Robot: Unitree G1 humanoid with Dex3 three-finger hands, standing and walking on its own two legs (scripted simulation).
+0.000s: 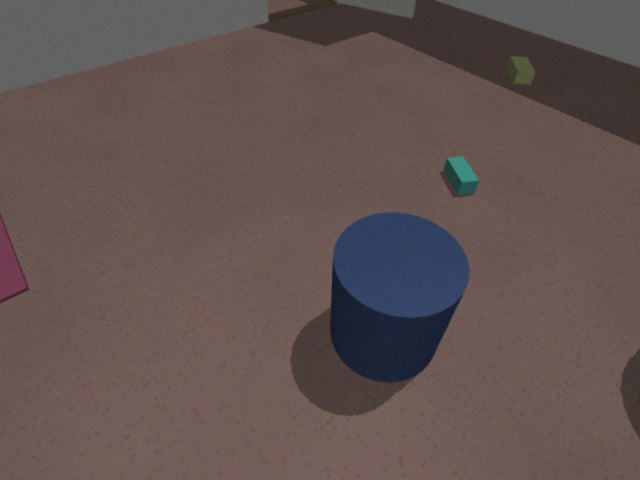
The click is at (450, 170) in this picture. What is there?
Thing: lying carton
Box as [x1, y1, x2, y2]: [444, 157, 478, 194]
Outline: 447,158 444,171 457,194 474,192 478,180 464,158
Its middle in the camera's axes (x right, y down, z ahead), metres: +0.69 -0.34 +1.95
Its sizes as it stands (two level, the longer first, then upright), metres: 0.198 0.087 0.079
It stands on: the floor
